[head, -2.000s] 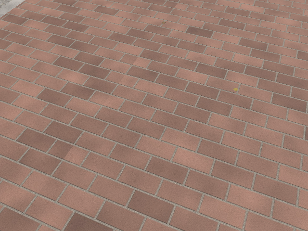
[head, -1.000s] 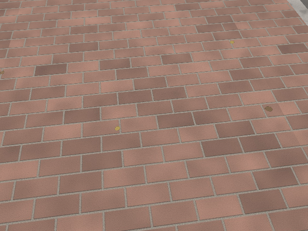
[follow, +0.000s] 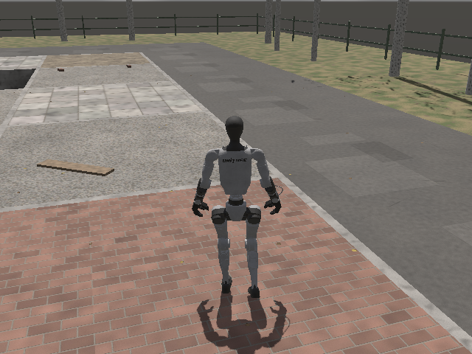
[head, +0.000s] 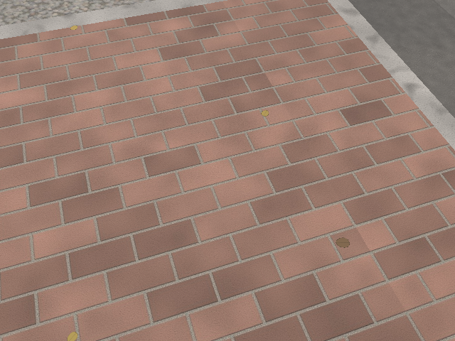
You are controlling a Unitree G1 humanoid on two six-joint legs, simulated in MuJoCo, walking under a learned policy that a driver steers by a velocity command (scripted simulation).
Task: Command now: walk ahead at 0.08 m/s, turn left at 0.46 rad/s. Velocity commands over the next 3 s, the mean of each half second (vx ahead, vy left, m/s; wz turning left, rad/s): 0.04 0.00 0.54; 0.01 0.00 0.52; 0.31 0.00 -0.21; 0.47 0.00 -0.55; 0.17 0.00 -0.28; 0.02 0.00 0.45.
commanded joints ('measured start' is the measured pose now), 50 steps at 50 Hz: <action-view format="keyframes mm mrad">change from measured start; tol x16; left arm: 1 46 100 32 -73 4 22 13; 50 -13 78 46 -47 -5 27 9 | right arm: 1 -9 -124 -32 -96 6 23 -20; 37 21 -79 -53 -173 24 108 -6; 40 103 -282 -101 -188 7 93 -36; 50 -14 -113 -31 -139 -3 51 -53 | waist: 1 42 43 -149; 16 39 172 -165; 18 -5 -259 -108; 37 16 -181 -126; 40 31 349 -158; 50 17 134 -165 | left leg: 1 177 242 -356 -221 84 169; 16 159 139 -474 -126 -155 67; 19 -186 -37 -151 473 -501 -89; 23 -196 6 -108 751 -317 -157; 36 86 77 79 116 -245 -105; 38 279 37 84 -112 -48 -44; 40 580 426 -455 -85 654 181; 43 426 355 -336 -155 339 196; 50 349 255 -216 -186 167 147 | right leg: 1 -108 -67 36 -70 72 16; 15 121 -11 26 -723 230 6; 19 284 -481 471 -958 546 -294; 24 291 -292 107 -899 648 -202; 37 341 -368 -40 -781 645 -178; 39 82 -258 -181 -491 343 -29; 40 -225 -120 -187 -203 -187 59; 41 -254 -90 -25 -50 -201 62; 50 -69 -113 -21 -284 189 65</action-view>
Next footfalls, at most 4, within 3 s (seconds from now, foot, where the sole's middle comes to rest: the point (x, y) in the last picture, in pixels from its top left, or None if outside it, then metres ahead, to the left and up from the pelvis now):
0.34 right None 0.14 -0.15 -0.76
0.78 left None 0.02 0.09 -0.76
1.28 right None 0.17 -0.09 -0.76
1.72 left None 0.39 0.24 -0.76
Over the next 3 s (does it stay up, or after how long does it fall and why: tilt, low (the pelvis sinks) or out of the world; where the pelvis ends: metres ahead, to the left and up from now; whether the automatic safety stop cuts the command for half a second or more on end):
stays up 0.61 0.13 0.02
